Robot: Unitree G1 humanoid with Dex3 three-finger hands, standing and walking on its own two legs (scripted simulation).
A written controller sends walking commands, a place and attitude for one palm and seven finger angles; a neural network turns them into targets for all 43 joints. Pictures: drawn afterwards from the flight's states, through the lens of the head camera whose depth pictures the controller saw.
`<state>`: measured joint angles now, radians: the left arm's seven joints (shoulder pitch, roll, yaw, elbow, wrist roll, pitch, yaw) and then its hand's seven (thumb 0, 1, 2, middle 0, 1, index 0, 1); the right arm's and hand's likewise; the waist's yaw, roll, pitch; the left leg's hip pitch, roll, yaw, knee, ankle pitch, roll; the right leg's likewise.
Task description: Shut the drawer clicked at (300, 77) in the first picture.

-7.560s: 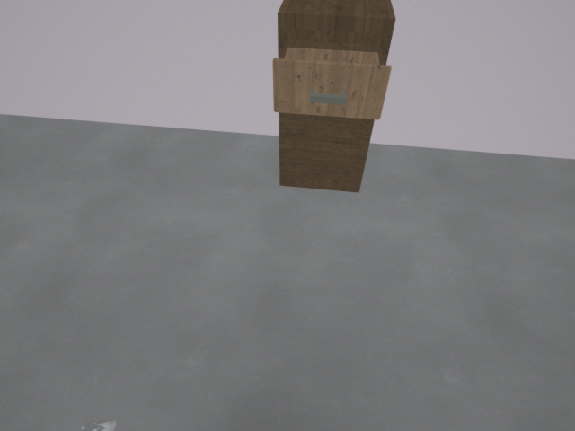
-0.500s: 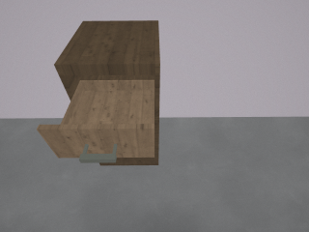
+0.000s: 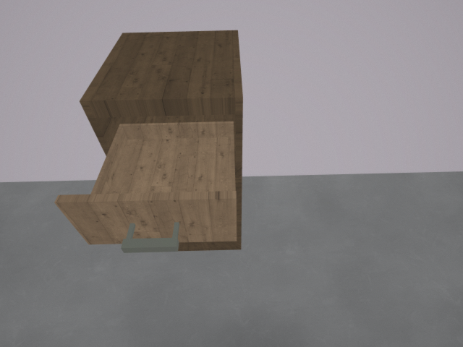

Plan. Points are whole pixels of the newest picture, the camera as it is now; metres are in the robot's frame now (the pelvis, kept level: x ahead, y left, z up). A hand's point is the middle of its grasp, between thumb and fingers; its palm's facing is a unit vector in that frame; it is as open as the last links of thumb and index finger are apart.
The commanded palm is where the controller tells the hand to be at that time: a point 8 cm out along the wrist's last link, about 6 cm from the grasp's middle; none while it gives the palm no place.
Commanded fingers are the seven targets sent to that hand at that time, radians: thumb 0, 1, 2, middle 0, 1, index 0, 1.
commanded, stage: shuffle to correct the standing spot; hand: left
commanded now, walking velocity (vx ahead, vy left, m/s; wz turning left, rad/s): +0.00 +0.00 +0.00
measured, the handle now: (152, 236) +0.36 +0.20 -0.08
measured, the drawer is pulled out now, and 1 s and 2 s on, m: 0.29 0.29 0.29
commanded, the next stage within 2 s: come to a stop and stand still in 0.30 s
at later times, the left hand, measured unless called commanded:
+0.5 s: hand out of the picture +0.00 +0.14 -0.19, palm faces +0.09 -0.98 -0.18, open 7.3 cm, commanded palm none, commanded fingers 0.00 0.90 0.90 -0.20 -0.30 -0.20 -0.30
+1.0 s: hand out of the picture +0.03 +0.17 -0.17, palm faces +0.07 -0.96 -0.26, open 7.3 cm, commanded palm none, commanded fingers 0.00 0.90 0.90 -0.20 -0.30 -0.20 -0.30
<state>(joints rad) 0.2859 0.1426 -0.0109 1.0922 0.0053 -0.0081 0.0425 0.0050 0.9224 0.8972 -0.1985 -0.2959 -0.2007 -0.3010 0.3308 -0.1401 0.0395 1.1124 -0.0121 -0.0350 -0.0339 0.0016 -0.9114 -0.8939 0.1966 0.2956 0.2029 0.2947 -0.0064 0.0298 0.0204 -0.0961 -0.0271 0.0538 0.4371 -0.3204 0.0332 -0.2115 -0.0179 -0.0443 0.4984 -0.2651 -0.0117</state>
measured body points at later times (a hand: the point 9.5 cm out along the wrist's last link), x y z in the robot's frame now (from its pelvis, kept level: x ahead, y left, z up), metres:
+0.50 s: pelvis +0.04 -0.02 -0.01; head +0.06 -0.02 +0.44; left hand +0.00 +0.20 -0.17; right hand +0.01 -0.23 -0.17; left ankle -0.04 +0.09 -0.74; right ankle +0.00 -0.11 -0.74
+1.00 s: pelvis +0.01 -0.02 +0.00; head +0.04 -0.02 +0.45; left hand +0.02 +0.22 -0.15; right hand +0.07 -0.25 -0.16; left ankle -0.01 +0.10 -0.72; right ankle +0.00 -0.11 -0.74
